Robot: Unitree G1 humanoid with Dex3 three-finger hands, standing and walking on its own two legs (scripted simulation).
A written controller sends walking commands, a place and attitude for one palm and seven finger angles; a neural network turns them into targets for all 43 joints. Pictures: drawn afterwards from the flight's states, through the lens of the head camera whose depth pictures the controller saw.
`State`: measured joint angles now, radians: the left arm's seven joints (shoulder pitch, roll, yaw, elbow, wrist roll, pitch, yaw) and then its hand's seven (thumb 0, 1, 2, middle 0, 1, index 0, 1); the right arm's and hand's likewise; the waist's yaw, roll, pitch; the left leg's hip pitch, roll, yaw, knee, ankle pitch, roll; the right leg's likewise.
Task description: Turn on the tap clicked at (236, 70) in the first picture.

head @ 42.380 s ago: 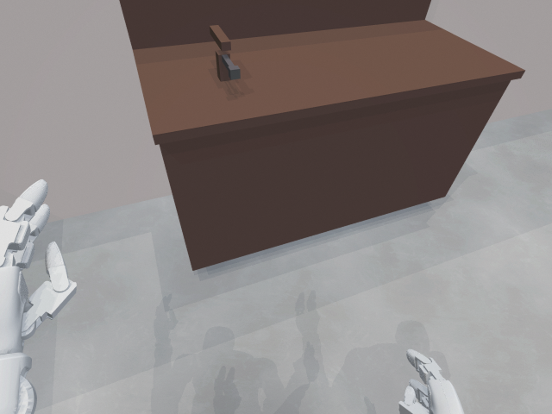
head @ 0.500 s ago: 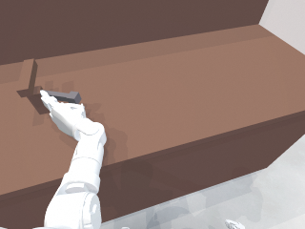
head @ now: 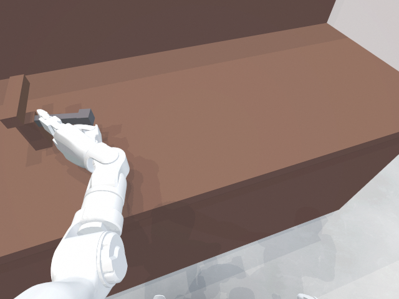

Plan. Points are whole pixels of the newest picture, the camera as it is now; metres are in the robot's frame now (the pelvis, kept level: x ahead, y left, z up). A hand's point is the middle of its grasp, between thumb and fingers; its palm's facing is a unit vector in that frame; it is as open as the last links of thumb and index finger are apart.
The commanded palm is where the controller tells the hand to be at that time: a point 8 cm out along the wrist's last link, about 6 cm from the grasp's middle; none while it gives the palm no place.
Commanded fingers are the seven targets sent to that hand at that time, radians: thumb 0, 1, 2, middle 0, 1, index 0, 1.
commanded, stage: lift the hand up off the lever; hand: left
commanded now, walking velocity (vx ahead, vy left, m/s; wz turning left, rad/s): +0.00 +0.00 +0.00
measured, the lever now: (86, 118) +0.48 +0.23 +0.10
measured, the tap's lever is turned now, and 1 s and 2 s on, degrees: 76 76 76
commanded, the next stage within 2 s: none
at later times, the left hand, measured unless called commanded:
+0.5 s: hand (90, 127) +0.45 +0.21 +0.11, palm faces +0.80 -0.60 -0.08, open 7.8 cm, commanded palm +0.39 +0.22 +0.11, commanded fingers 0.00 0.90 0.90 -0.15 -0.15 -0.15 -0.15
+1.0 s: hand (81, 126) +0.43 +0.22 +0.13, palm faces +0.79 -0.60 -0.07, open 7.8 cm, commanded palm +0.38 +0.22 +0.13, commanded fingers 0.00 0.90 0.90 -0.15 -0.15 -0.15 -0.15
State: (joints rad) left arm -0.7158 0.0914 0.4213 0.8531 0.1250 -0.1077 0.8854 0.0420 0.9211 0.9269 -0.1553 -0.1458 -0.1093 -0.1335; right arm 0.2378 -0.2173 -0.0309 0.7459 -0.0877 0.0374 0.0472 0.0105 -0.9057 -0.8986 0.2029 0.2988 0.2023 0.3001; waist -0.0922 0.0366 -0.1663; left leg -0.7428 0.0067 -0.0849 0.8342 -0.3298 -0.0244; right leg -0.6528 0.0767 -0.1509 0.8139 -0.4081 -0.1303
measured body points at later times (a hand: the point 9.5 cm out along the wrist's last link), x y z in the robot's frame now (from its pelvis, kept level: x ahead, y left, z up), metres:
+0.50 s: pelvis +0.02 +0.02 +0.01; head +0.04 +0.01 +0.46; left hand +0.40 +0.24 +0.12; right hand +0.12 -0.24 -0.11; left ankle +0.04 +0.15 -0.70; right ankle +0.00 -0.03 -0.70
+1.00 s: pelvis +0.02 +0.03 +0.02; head +0.03 +0.02 +0.47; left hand +0.38 +0.25 +0.14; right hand +0.15 -0.21 -0.10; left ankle +0.04 +0.15 -0.70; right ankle +0.00 -0.03 -0.70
